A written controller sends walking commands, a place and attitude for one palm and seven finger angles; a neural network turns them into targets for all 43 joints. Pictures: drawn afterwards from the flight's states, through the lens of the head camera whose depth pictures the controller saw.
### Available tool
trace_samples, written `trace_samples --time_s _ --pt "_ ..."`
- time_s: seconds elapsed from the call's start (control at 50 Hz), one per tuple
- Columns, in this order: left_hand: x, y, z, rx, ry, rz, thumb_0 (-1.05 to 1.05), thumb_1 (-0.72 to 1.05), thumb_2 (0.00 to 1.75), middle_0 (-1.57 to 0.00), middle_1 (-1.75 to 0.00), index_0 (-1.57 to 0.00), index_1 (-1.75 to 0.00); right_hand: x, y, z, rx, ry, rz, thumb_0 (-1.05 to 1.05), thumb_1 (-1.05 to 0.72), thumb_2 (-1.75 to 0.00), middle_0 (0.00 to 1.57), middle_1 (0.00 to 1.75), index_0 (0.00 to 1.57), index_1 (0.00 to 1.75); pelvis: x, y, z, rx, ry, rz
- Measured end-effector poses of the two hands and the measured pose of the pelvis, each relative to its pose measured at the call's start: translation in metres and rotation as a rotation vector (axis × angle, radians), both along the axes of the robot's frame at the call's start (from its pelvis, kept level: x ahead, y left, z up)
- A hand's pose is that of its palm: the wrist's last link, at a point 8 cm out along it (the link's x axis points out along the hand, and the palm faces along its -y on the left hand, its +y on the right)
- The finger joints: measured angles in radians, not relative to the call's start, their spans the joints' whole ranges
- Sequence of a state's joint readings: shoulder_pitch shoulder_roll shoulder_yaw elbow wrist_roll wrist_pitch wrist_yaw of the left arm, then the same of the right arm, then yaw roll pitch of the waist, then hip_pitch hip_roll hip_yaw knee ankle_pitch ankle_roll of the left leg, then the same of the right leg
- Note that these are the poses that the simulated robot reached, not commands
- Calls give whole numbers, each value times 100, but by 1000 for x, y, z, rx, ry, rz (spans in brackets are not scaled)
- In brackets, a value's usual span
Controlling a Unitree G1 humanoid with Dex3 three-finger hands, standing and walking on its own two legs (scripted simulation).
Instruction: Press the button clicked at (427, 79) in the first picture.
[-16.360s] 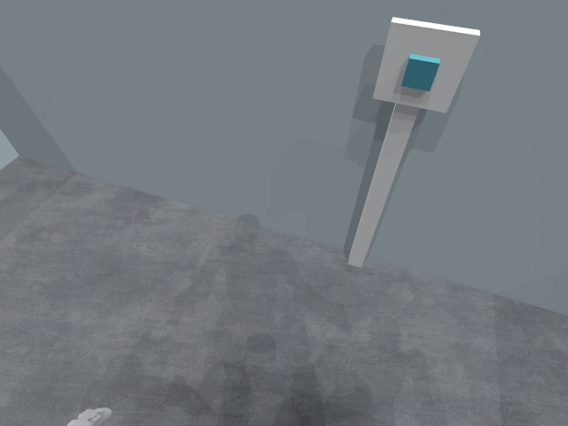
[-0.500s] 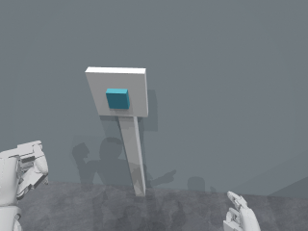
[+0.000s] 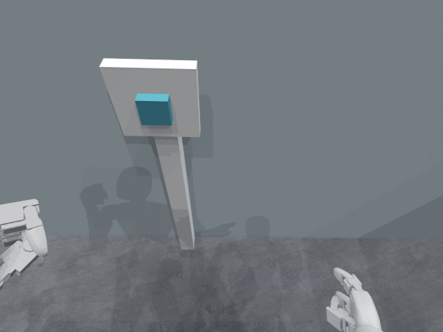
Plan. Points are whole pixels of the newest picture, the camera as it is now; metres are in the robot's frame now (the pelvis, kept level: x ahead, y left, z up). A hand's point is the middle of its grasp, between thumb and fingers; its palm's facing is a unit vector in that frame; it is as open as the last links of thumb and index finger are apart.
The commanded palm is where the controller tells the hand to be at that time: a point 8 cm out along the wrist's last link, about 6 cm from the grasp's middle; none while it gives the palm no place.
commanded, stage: step back with the hand held close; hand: left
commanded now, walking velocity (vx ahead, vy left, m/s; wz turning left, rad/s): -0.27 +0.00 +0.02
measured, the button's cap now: (155, 108) +0.51 +0.18 +0.10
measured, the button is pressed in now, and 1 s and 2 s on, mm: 0 0 0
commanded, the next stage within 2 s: stop stepping back and stand still in 0.86 s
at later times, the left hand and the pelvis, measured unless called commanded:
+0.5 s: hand out of the picture +0.14 +0.26 +0.17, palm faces +0.39 -0.79 -0.47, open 3.1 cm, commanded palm +0.07 +0.30 +0.18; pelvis -0.05 +0.01 +0.00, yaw +3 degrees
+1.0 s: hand out of the picture +0.04 +0.25 +0.16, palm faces +0.28 -0.86 -0.43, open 3.1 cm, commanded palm -0.03 +0.29 +0.18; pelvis -0.17 +0.02 +0.00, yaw -1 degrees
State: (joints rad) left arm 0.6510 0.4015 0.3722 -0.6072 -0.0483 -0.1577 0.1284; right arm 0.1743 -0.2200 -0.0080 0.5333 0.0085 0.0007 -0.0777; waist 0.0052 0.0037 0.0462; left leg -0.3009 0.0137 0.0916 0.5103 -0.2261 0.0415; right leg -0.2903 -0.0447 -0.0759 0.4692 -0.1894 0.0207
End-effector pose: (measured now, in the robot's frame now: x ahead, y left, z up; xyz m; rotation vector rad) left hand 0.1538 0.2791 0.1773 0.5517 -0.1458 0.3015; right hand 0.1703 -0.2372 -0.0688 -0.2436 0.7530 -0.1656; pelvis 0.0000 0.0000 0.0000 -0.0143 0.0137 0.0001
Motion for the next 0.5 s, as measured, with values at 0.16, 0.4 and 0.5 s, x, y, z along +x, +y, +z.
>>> trace_samples --time_s 0.16,0.4,0.5 --pt "-29 1 -1 -5 -64 12 2 89 90 -130 -150 -131 -150 -17 12 0 3 -43 43 1 -90 -89 20 30 20 30 -25 1 -6 -8 -1 9" --pt "-44 18 1 -1 -150 -9 2 89 90 -131 -150 -131 -150 -60 20 -3 -45 1 21 1 -90 -89 20 30 21 30 -47 15 -8 -44 0 32" --pt "-57 22 10 45 -157 -7 2 89 90 -130 -150 -131 -150 -66 28 -1 -30 7 60 2 -90 -89 20 30 20 30 -51 11 -4 -45 42 47"
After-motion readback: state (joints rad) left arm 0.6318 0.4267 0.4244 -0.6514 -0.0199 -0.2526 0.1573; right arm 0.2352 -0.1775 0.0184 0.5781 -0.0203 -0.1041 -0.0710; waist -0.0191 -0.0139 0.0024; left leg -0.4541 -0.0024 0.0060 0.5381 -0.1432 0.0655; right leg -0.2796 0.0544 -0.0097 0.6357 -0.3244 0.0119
